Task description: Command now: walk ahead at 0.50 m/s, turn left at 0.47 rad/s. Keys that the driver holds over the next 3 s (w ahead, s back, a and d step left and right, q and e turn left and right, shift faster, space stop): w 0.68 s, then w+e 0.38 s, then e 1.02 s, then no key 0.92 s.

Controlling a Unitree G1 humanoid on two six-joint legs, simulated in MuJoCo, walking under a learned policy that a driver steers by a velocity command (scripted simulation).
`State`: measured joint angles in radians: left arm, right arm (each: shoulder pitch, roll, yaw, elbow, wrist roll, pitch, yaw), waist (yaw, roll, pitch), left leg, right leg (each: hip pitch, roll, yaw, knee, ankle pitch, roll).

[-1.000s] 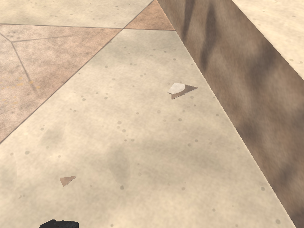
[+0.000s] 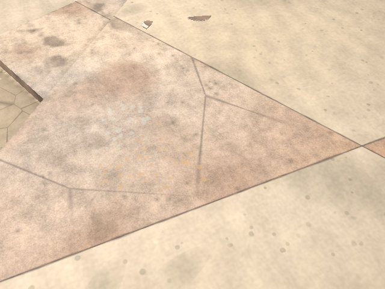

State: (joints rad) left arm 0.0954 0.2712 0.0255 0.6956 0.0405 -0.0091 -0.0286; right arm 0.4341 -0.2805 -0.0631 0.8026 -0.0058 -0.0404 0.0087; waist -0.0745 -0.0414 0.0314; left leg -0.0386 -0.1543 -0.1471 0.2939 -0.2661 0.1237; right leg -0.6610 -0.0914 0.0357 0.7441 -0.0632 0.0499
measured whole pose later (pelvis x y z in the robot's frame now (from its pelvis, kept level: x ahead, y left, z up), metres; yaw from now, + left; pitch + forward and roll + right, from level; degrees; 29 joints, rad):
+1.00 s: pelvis +0.54 +0.03 +0.00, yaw -2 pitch +0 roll +1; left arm 0.18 0.26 0.05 0.86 0.03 -0.01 -0.05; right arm 0.39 -0.23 -0.03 0.95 -0.02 -0.10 -0.01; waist -0.03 -0.04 0.03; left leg 0.03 -0.06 0.18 0.19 -0.24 0.07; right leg -0.66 -0.08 0.00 0.84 -0.03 -0.03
